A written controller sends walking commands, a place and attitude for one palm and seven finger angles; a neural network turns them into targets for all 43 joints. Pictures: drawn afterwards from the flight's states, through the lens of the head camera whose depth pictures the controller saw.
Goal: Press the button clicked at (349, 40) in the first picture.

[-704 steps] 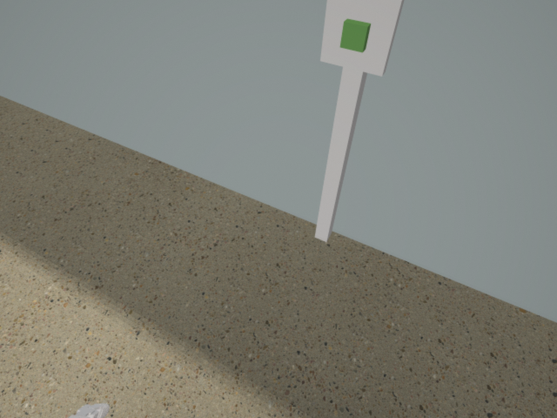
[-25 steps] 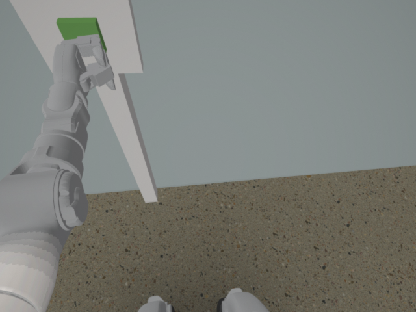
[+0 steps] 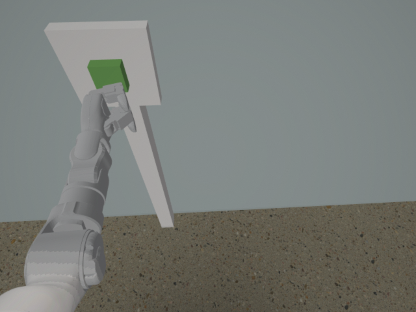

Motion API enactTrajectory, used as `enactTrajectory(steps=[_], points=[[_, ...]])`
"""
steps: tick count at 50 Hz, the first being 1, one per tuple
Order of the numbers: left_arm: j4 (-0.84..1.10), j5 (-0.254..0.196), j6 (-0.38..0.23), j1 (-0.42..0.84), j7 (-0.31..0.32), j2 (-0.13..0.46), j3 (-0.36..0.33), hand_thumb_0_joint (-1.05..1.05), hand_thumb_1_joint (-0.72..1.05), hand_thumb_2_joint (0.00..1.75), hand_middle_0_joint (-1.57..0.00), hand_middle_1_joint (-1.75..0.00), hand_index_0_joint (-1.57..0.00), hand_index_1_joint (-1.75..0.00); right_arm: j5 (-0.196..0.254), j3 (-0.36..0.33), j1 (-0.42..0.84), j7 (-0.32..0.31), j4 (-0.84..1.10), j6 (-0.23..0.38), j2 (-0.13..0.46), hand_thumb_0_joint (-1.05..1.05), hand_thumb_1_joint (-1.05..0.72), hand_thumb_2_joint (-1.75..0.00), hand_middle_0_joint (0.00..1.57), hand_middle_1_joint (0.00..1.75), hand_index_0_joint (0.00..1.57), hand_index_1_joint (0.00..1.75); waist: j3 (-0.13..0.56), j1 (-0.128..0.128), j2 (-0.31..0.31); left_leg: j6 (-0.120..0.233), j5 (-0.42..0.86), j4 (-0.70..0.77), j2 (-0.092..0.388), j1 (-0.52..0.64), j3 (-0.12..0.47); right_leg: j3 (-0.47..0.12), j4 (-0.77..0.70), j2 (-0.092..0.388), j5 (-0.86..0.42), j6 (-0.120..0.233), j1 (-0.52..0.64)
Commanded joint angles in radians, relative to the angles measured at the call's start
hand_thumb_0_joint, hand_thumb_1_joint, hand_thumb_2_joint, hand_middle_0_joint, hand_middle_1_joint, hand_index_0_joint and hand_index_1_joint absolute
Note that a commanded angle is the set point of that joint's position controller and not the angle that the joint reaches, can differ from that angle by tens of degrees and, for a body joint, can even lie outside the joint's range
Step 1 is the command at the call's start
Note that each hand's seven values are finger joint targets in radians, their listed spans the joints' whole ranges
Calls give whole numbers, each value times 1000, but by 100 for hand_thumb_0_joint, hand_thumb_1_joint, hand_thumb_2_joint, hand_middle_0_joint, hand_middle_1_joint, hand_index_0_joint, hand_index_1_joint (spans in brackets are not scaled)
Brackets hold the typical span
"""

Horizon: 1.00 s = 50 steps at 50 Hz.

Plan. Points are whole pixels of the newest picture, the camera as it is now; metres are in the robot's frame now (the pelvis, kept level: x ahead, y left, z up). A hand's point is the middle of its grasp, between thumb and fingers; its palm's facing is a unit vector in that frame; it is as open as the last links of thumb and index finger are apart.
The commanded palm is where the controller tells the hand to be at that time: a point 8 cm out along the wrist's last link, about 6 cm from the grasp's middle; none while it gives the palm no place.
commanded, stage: pull the fist back off the button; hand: left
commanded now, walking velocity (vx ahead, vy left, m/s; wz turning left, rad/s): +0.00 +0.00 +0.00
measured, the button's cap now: (110, 75) +0.55 +0.19 +0.16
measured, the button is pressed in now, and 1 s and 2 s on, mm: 0 0 0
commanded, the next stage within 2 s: draw the hand back to the body in 0.40 s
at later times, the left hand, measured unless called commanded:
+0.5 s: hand (124, 139) +0.39 +0.14 +0.14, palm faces +0.02 -1.00 -0.01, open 3.1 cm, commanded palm +0.36 +0.19 +0.13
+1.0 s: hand (76, 180) +0.29 +0.18 +0.16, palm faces +0.04 -1.00 -0.02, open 3.1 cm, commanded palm +0.26 +0.23 +0.16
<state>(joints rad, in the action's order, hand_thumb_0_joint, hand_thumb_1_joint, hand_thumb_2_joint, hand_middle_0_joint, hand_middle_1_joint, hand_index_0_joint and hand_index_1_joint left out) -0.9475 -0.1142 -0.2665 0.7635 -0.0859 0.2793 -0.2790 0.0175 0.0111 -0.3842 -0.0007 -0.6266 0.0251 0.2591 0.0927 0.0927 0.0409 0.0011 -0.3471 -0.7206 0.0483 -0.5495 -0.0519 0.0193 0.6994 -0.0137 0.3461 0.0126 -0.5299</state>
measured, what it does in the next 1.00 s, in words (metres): stands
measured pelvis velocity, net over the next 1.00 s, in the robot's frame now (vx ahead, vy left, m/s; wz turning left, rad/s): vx -0.01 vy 0.00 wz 0.04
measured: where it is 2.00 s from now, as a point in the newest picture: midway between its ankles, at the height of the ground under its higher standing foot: outside the picture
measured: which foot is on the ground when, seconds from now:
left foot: down 0.00-1.00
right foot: down 0.00-1.00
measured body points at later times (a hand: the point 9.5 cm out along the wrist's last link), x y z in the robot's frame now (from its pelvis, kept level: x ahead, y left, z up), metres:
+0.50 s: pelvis +0.00 -0.01 +0.01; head +0.02 -0.02 +0.46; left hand +0.39 +0.19 +0.14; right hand +0.16 -0.24 -0.09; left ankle +0.00 +0.12 -0.72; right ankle +0.00 -0.11 -0.72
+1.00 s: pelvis -0.01 +0.00 +0.02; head -0.03 -0.02 +0.47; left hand +0.29 +0.24 +0.16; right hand +0.18 -0.23 -0.06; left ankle +0.00 +0.12 -0.72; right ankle +0.00 -0.11 -0.72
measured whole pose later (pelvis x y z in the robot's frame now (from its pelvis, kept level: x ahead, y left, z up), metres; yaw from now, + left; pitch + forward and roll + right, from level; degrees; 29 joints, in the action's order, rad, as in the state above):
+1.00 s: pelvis -0.01 +0.00 +0.02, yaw +2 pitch -1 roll +0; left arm -0.12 -0.25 0.02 0.13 -0.19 0.25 -0.18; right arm 0.06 0.05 -0.22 -0.08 -0.59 0.09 0.26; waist 0.05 -0.03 0.05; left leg 0.00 -0.28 -0.56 0.02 -0.27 -0.02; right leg 0.05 0.56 0.01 0.30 0.01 -0.24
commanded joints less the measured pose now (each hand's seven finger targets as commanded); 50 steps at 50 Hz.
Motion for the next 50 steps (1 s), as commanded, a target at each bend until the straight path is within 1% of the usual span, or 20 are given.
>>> enactTrajectory(steps=[1,5,6,7,11,14,16,17,21,25,26,27,30,32,34,38,41,43,46,50], points=[[384,-35,-30,329,-12,159,10,0,90,90,-130,-150,-130,-150,13,-56,-12,-13,125,31,133,0,-90,-90,20,30,20,30,369,-30,-33,38,360,61,-50,259,20,5,-76,-26,-481,8,219],[472,-52,12,260,-22,133,42,0,90,90,-130,-150,-130,-150,22,-52,32,-22,129,30,128,0,-90,-90,20,30,20,30,306,-28,-66,40,332,79,-53,256,19,7,-99,-19,-488,0,231],[518,-53,14,260,-23,112,62,0,90,90,-130,-150,-130,-150,21,-52,44,-25,135,32,124,0,-90,-90,20,30,20,30,315,-28,-30,41,346,76,-55,282,17,5,-97,-18,-494,2,229],[526,-58,24,218,-21,122,44,0,90,90,-130,-150,-130,-150,22,-51,53,-27,135,34,123,0,-90,-90,20,30,20,30,322,-42,-37,40,355,79,-56,286,21,7,-97,-15,-501,3,242],[580,-66,44,216,-27,72,106,0,90,90,-130,-150,-130,-150,26,-43,90,-39,134,39,118,0,-90,-90,20,30,20,30,268,-23,-59,42,310,90,-59,302,29,9,-120,-12,-454,0,220],[607,-70,55,166,-25,67,105,0,90,90,-130,-150,-130,-150,26,-37,124,-43,140,45,113,0,-90,-90,20,30,20,30,280,-45,-24,38,305,101,-64,318,34,8,-121,-6,-446,4,233],[609,-68,57,161,-21,84,99,0,90,90,-130,-150,-130,-150,25,-34,132,-46,138,45,115,0,-90,-90,20,30,20,30,261,-42,-54,38,290,103,-63,312,40,10,-126,-6,-420,3,232],[622,-68,59,179,-20,55,125,0,90,90,-130,-150,-130,-150,26,-31,143,-46,139,46,110,0,-90,-90,20,30,20,30,254,-36,-40,38,288,107,-63,317,40,11,-129,-4,-418,2,224],[591,-67,70,166,-9,69,109,0,90,90,-130,-150,-130,-150,23,-26,148,-50,133,46,112,0,-90,-90,20,30,20,30,256,-43,-81,38,291,111,-64,313,47,12,-133,-4,-415,3,238],[555,-65,73,172,-9,69,104,0,90,90,-130,-150,-130,-150,22,-21,161,-51,134,46,107,0,-90,-90,20,30,20,30,233,-51,-59,34,246,123,-68,294,44,7,-142,1,-372,4,234],[560,-67,68,122,-8,107,64,0,90,90,-130,-150,-130,-150,19,-22,159,-50,142,46,111,0,-90,-90,20,30,20,30,253,-71,-85,36,253,125,-67,289,46,6,-141,0,-373,6,261],[576,-68,69,76,-12,112,56,0,90,90,-130,-150,-130,-150,21,-20,173,-49,154,46,107,0,-90,-90,20,30,20,30,267,-86,-52,35,262,130,-68,292,39,1,-139,4,-391,7,282],[687,-79,69,-22,-31,123,40,0,90,90,-130,-150,-130,-150,23,-20,193,-45,178,53,101,0,-90,-90,20,30,20,30,301,-113,-48,34,316,144,-66,315,31,2,-135,5,-459,10,340],[731,-94,85,-95,-50,92,64,0,90,90,-130,-150,-130,-150,28,-19,209,-43,192,60,100,0,-90,-90,20,30,20,30,256,-112,-76,35,305,157,-61,305,29,7,-146,2,-449,6,337],[757,-105,114,-108,-60,124,42,0,90,90,-130,-150,-130,-150,34,-18,219,-50,190,59,108,0,-90,-90,20,30,20,30,197,-106,-99,36,249,176,-61,292,30,5,-174,2,-382,2,318],[876,-119,160,-139,-66,123,45,0,90,90,-130,-150,-130,-150,39,-12,257,-66,200,77,104,0,-90,-90,20,30,20,30,172,-109,-39,36,197,201,-61,326,37,4,-205,2,-285,6,302],[969,-132,172,-165,-76,129,46,0,90,90,-130,-150,-130,-150,38,-8,273,-77,200,96,102,0,-90,-90,20,30,20,30,174,-105,-49,36,194,212,-59,352,45,5,-221,0,-260,6,310],[1016,-138,184,-214,-90,117,55,0,90,90,-130,-150,-130,-150,38,-5,285,-82,200,112,99,0,-90,-90,20,30,20,30,177,-109,-17,34,201,221,-61,375,47,9,-221,1,-266,7,313],[1032,-146,218,-315,-109,98,66,0,90,90,-130,-150,-130,-150,40,1,294,-82,199,124,98,0,-90,-90,20,30,20,30,127,-113,-47,32,199,232,-58,373,54,23,-230,-4,-253,7,305],[1111,-158,280,-383,-120,122,32,0,90,90,-130,-150,-130,-150,40,8,315,-89,207,134,95,0,-90,-90,20,30,20,30,110,-129,-17,28,181,253,-61,386,61,27,-246,0,-224,8,313]])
